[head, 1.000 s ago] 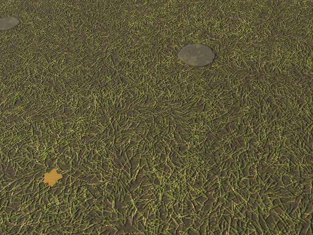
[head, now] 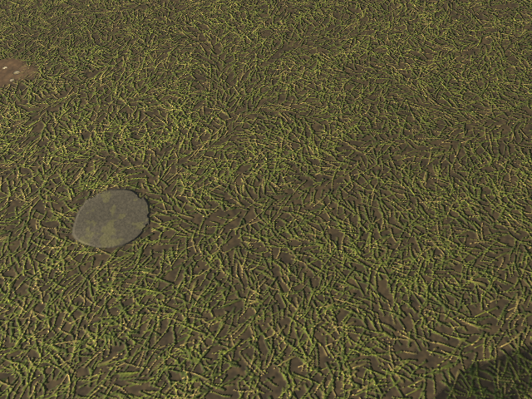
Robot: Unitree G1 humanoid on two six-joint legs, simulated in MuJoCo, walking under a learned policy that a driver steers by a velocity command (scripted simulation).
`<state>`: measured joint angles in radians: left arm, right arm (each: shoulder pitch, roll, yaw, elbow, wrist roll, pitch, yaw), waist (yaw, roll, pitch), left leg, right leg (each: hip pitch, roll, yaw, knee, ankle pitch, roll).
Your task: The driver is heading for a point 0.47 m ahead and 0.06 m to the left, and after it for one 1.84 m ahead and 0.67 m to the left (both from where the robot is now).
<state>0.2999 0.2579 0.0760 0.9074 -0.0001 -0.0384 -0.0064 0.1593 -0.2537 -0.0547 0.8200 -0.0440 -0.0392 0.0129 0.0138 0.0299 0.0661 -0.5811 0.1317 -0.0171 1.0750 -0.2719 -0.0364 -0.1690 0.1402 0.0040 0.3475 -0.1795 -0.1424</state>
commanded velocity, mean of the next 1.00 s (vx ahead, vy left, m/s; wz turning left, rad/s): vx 0.30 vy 0.00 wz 0.10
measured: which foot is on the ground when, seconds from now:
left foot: up 0.00-0.30, down 0.32-0.82, up 0.84-1.00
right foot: down 0.00-0.34, up 0.36-0.80, down 0.82-1.00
